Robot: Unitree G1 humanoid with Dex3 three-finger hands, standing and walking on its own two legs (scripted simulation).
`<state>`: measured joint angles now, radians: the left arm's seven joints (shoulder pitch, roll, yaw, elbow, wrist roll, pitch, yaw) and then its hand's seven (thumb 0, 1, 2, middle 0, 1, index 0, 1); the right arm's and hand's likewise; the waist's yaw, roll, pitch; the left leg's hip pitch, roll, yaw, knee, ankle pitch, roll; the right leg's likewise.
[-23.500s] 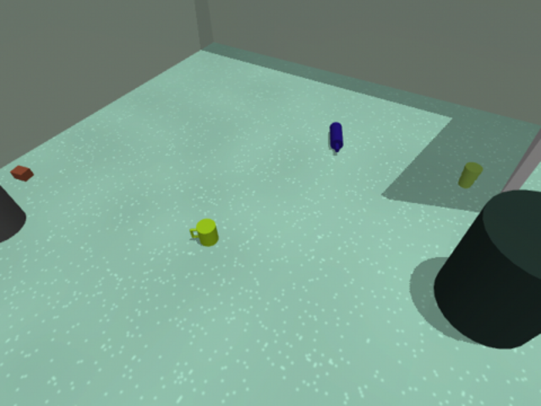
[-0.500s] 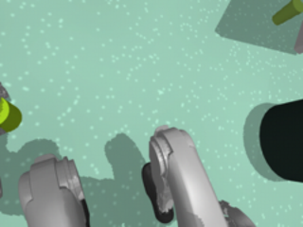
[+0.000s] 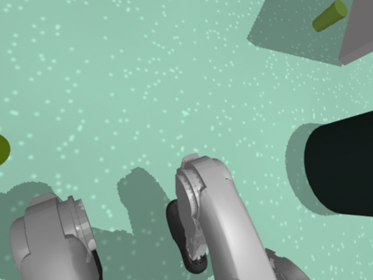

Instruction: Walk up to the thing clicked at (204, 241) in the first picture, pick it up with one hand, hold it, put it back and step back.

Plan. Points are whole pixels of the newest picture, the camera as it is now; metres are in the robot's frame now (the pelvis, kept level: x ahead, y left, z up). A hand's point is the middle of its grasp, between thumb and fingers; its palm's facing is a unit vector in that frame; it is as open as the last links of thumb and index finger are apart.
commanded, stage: open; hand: left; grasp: from above
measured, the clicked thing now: out of the picture +0.43 +0.34 -0.25
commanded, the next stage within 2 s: withdraw in 0.58 s
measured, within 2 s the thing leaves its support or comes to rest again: neither
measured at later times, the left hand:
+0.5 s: hand out of the picture +0.43 +0.32 -0.21, palm faces -0.45 -0.15 -0.88, open 13.9 cm
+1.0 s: hand out of the picture +0.45 +0.34 -0.17, palm faces -0.33 -0.10 -0.94, open 14.3 cm
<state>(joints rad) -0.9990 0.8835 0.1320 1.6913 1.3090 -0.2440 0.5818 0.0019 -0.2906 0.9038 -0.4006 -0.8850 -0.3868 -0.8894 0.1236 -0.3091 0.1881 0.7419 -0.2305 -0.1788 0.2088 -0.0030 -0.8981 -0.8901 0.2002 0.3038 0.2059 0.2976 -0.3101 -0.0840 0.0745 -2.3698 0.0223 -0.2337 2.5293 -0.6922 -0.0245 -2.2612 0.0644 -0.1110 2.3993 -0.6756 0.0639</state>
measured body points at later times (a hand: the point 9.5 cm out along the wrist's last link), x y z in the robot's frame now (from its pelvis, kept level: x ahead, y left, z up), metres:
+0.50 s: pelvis +0.00 +0.00 +0.00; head +0.26 +0.11 +0.36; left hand +0.45 +0.33 -0.16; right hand +0.07 -0.26 -0.08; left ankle +0.07 +0.13 -0.27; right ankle +0.11 -0.13 -0.27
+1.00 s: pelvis +0.00 +0.00 +0.01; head +0.24 +0.10 +0.38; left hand +0.46 +0.34 -0.11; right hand +0.07 -0.26 -0.08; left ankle +0.07 +0.13 -0.27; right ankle +0.11 -0.12 -0.27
